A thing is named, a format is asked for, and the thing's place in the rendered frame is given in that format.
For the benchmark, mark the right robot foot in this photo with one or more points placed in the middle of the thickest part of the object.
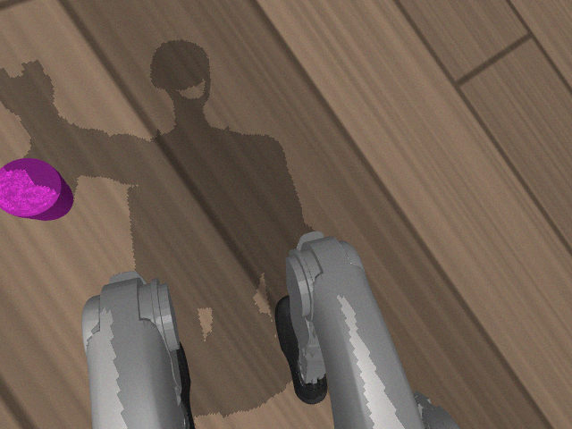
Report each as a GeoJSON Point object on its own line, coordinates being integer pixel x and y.
{"type": "Point", "coordinates": [307, 392]}

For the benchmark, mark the left robot foot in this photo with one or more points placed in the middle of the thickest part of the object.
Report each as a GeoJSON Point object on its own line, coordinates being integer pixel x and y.
{"type": "Point", "coordinates": [185, 388]}

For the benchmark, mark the cup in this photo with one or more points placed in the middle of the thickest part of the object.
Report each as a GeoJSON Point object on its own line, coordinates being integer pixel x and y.
{"type": "Point", "coordinates": [31, 188]}

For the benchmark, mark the right robot hand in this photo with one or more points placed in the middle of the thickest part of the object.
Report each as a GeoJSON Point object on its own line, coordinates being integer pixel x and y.
{"type": "Point", "coordinates": [432, 416]}

